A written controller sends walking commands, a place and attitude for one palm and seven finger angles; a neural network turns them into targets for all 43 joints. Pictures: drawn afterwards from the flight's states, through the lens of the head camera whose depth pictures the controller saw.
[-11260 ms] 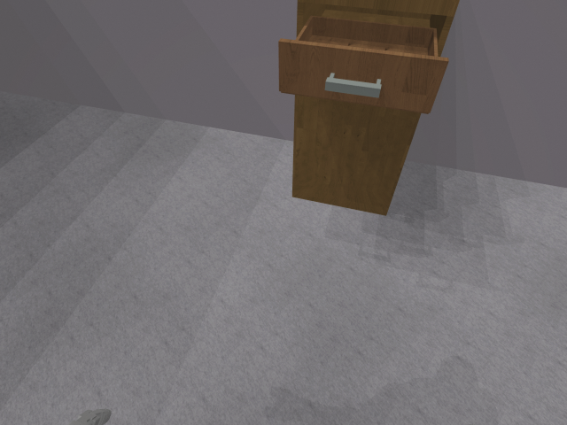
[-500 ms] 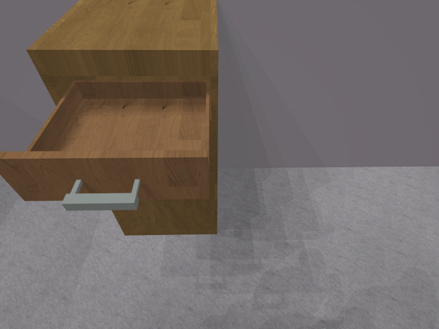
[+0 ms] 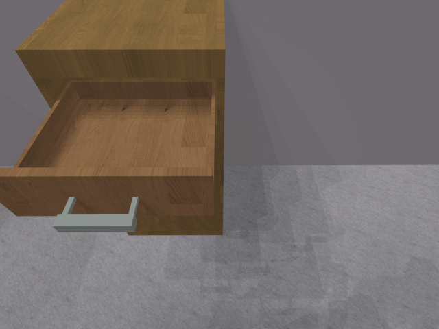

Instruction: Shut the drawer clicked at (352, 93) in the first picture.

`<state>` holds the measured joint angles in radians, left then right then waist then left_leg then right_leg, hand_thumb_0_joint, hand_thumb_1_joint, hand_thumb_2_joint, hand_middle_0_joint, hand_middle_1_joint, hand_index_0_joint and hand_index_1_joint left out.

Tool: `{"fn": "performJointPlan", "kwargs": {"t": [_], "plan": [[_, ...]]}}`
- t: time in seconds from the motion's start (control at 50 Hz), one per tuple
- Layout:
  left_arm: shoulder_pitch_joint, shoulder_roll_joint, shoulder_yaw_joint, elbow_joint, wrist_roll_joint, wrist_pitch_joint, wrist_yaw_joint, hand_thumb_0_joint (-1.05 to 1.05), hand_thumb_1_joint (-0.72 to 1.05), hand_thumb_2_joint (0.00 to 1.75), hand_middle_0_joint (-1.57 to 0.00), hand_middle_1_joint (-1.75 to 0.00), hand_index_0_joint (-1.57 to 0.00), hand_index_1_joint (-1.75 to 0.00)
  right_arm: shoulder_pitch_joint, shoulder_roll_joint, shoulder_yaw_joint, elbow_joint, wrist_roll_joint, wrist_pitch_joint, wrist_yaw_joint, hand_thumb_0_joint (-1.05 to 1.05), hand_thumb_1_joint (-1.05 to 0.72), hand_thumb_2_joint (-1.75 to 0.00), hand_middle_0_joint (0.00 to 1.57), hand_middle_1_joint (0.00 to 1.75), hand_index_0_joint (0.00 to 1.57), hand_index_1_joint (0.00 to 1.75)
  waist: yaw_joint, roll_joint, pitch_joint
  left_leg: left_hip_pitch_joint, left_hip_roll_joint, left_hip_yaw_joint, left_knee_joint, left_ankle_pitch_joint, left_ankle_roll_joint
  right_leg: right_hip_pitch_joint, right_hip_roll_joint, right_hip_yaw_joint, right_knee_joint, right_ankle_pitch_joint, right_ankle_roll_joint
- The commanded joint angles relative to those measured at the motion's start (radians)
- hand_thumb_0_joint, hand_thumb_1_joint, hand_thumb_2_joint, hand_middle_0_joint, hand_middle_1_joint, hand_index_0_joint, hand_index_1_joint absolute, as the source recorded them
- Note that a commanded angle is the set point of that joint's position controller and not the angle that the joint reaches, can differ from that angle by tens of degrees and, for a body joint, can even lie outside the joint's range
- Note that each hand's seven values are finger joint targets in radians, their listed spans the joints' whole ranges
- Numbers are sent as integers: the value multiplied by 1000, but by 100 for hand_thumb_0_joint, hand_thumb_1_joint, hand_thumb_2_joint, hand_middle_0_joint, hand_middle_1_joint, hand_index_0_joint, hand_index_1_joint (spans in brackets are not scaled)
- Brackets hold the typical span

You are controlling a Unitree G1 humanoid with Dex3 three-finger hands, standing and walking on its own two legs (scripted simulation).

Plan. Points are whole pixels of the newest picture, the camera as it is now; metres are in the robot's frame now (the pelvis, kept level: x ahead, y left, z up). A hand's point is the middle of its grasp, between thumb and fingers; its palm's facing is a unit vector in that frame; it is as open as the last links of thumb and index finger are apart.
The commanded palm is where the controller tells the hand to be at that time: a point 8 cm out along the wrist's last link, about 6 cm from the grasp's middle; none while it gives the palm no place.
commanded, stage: come to a stop and stand still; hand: left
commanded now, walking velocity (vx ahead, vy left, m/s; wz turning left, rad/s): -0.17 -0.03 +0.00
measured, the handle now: (99, 212) +0.31 +0.24 +0.04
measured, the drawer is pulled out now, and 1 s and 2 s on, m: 0.30 0.30 0.30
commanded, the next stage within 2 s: look again from close up in 1.26 s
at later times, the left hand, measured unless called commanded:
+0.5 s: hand out of the picture +0.02 +0.20 -0.17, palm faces +0.06 -0.98 -0.20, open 7.3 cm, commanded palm none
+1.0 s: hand out of the picture -0.04 +0.16 -0.18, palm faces +0.04 -0.99 -0.16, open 7.4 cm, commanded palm none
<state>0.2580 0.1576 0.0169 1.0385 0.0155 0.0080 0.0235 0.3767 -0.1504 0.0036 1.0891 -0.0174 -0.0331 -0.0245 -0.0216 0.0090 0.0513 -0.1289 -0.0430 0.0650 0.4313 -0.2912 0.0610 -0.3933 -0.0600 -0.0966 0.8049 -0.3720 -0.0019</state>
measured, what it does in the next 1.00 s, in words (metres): steps on the spot: right foot, then right foot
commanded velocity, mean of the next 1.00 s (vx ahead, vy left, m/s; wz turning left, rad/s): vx -0.01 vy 0.00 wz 0.00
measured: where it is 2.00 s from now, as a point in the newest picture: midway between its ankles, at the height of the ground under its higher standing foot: outside the picture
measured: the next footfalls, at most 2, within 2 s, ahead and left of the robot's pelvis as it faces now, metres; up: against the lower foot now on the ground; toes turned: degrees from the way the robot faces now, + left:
right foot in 0.06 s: +0.09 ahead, -0.11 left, +0.00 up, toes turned -5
right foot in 0.58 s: +0.02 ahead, -0.10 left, +0.00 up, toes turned -2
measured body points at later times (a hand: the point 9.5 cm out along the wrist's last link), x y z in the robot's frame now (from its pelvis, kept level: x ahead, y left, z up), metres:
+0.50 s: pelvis -0.01 +0.01 +0.00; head -0.01 +0.02 +0.45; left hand +0.02 +0.25 -0.16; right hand +0.03 -0.23 -0.15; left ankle -0.01 +0.11 -0.74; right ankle -0.01 -0.10 -0.72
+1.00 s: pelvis -0.03 +0.01 +0.00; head -0.03 +0.01 +0.45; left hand -0.04 +0.21 -0.16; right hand -0.03 -0.21 -0.16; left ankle -0.01 +0.11 -0.74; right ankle -0.02 -0.10 -0.74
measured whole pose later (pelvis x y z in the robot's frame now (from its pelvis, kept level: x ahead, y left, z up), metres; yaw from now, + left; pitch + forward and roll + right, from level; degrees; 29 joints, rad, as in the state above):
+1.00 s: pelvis -0.03 +0.01 +0.00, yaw +1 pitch -2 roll +0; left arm 0.34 0.12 -0.03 1.09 0.01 -0.02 0.04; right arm 0.31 -0.14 0.01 1.09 -0.01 0.00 -0.01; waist -0.01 0.01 0.01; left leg -0.23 0.02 0.08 0.51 -0.24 0.02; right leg -0.20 -0.01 -0.08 0.50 -0.27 -0.02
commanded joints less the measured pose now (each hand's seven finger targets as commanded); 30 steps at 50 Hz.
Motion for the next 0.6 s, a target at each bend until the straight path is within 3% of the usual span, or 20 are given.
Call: {"fn": "performJointPlan", "kwargs": {"t": [0.0, 0.02, 0.04, 0.06, 0.08, 0.12, 0.16, 0.22, 0.26, 0.3, 0.32, 0.34, 0.36, 0.38, 0.42, 0.46, 0.5, 0.52, 0.56, 0.58], "plan": [[102, 43, 9, -33, -8, -24, 14, 0, 90, 90, -20, -30, -20, -30, -7, -117, -24, -17, 10, -4, -19, 0, -90, -90, 20, 30, 20, 30, 59, 26, -31, -72, 198, -120, -3, 545, 33, 240, -14, 47, -348, 321, 10], [126, 96, 18, -29, -6, -30, 23, 0, 90, 90, -20, -30, -20, -30, 13, -98, -24, -15, 15, 0, -15, 0, -90, -90, 20, 30, 20, 30, 54, -62, -63, -142, 150, -114, 27, 361, -11, 347, -76, 144, -350, 548, -15], [119, 127, 19, -27, -5, -33, 26, 0, 90, 90, -20, -30, -20, -30, 37, -85, -30, -14, 19, 8, -11, 0, -90, -90, 20, 30, 20, 30, 32, -80, -52, -192, 91, -84, 27, 114, -44, 351, -178, 220, -326, 714, -75], [101, 150, 21, -34, -6, -29, 29, 0, 90, 90, -20, -30, -20, -30, 48, -57, -32, -10, 17, 20, -8, 0, -90, -90, 20, 30, 20, 30, 22, -59, -26, -192, 67, -69, 40, 32, -57, 316, -233, 229, -318, 799, -111], [90, 158, 26, -37, -5, -29, 34, 0, 90, 90, -20, -30, -20, -30, 47, -40, -33, -4, 14, 34, -9, 0, -90, -90, 20, 30, 20, 30, 20, -163, -61, -174, 68, -40, 105, 5, -66, 319, -250, 250, -327, 879, -134], [88, 161, 32, -42, 0, -27, 43, 0, 90, 90, -20, -30, -20, -30, 32, -48, -44, -11, 13, 47, -13, 0, -90, -90, 20, 30, 20, 30, 33, -268, -107, -191, 62, -17, 258, -201, -79, 348, -296, 275, -358, 1039, -194], [64, 167, 43, -58, 7, -19, 50, 0, 90, 90, -20, -30, -20, -30, -18, -50, -53, -31, 15, 53, -13, 0, -90, -90, 20, 30, 20, 30, 42, -177, -101, -233, 64, -35, 349, -264, -84, 343, -319, 290, -357, 1077, -237], [-18, 189, 60, -96, 13, -2, 47, 0, 90, 90, -20, -30, -20, -30, -13, -39, -63, -46, 16, 63, -5, 0, -90, -90, 20, 30, 20, 30, 15, -121, -98, -179, 57, -22, 294, -190, -90, 256, -285, 251, -378, 831, -219], [-53, 190, 63, -113, 10, 8, 40, 0, 90, 90, -20, -30, -20, -30, 6, -37, -63, -51, 12, 66, 0, 0, -90, -90, 20, 30, 20, 30, -3, -170, -72, -90, 49, 9, 189, -68, -90, 133, -238, 226, -400, 551, -164], [-75, 161, 61, -130, 3, 20, 33, 0, 90, 90, -20, -30, -20, -30, 40, -57, -62, -47, 6, 59, 5, 0, -90, -90, 20, 30, 20, 30, -21, -115, -55, 28, 69, 6, 23, 36, -75, 5, -156, 180, -378, 217, -87], [-68, 124, 55, -146, 4, 27, 28, 0, 90, 90, -20, -30, -20, -30, 44, -97, -70, -62, 0, 52, 6, 0, -90, -90, 20, 30, 20, 30, -21, 21, -56, 20, 164, -131, -76, -24, -36, -55, -67, 118, -307, 19, -37], [-57, 73, 47, -155, -2, 31, 23, 0, 90, 90, -20, -30, -20, -30, -11, -163, -77, -88, -11, 51, 7, 0, -90, -90, 20, 30, 20, 30, -11, 190, 16, -140, 295, -286, -221, -212, 29, -44, 18, 35, -204, -69, 12], [-63, 72, 43, -134, 6, 32, 22, 0, 90, 90, -20, -30, -20, -30, -84, -166, -74, -104, -12, 45, 9, 0, -90, -90, 20, 30, 20, 30, -2, 228, 60, -303, 344, -362, -317, -344, 81, 51, 16, 45, -66, -59, 16], [-26, 62, 39, -112, 10, 29, 13, 0, 90, 90, -20, -30, -20, -30, -145, -154, -61, -114, -13, 40, 8, 0, -90, -90, 20, 30, 20, 30, 34, 176, 60, -334, 326, -336, -325, -340, 89, 95, 7, 75, 2, -37, 5], [42, 46, 25, -78, 13, 18, -3, 0, 90, 90, -20, -30, -20, -30, -163, -154, -55, -111, -12, 30, 4, 0, -90, -90, 20, 30, 20, 30, 49, 110, 16, -224, 301, -269, -286, -241, 84, 84, 13, 60, -15, -31, 4], [42, 37, 14, -67, 9, 3, -8, 0, 90, 90, -20, -30, -20, -30, -126, -156, -54, -87, -11, 24, 3, 0, -90, -90, 20, 30, 20, 30, 25, 89, 28, -102, 290, -230, -244, -139, 79, 56, 9, 46, -156, -38, 8], [61, 38, 7, -46, 4, -9, -7, 0, 90, 90, -20, -30, -20, -30, -90, -154, -50, -60, -5, 22, 0, 0, -90, -90, 20, 30, 20, 30, 17, 76, 18, -49, 260, -188, -177, -31, 50, 108, 14, 47, -342, 70, 8], [78, 48, 6, -30, 3, -16, -3, 0, 90, 90, -20, -30, -20, -30, -82, -137, -45, -47, 2, 20, -2, 0, -90, -90, 20, 30, 20, 30, 18, 36, 21, -56, 231, -158, -136, 48, 27, 152, 4, 72, -425, 166, 4], [126, 78, 1, 4, 0, -25, 9, 0, 90, 90, -20, -30, -20, -30, -73, -103, -33, -37, 11, 11, -1, 0, -90, -90, 20, 30, 20, 30, 15, 19, -3, -55, 165, -85, -78, 174, -16, 204, -51, 138, -439, 313, -23], [131, 82, 1, 18, -1, -28, 11, 0, 90, 90, -20, -30, -20, -30, -76, -99, -31, -28, 10, 11, -1, 0, -90, -90, 20, 30, 20, 30, 11, -12, -20, -34, 159, -71, -69, 185, -29, 198, -50, 145, -434, 331, -25]]}}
